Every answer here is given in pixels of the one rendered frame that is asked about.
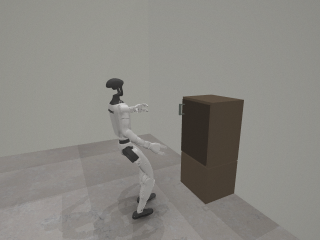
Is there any robot left hand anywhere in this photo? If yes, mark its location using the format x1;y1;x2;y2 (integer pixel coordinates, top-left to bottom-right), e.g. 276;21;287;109
134;103;148;112

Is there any robot right hand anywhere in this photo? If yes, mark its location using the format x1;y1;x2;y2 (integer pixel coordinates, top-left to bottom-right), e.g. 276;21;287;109
150;142;168;156

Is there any right robot upper arm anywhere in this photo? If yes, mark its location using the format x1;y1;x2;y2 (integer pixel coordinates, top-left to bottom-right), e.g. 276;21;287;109
118;104;132;138

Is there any right robot forearm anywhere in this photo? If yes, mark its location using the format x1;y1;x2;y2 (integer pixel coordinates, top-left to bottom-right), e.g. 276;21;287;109
125;129;152;149

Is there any robot shin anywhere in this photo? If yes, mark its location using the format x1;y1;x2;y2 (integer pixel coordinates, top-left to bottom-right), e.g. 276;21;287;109
137;177;155;213
139;171;146;185

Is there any robot left shin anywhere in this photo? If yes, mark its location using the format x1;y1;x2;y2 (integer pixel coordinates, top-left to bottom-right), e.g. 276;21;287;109
139;171;146;185

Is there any left robot forearm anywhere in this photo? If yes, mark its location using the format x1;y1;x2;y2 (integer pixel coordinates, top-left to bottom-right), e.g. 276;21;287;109
129;106;135;113

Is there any cupboard door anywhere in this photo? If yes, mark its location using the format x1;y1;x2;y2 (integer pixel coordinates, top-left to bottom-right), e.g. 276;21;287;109
181;99;210;166

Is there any robot right shin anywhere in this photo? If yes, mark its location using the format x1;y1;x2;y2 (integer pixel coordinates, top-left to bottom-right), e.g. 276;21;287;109
137;177;155;213

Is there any handle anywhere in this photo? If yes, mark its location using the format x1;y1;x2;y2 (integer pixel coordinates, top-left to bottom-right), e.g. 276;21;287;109
178;103;185;115

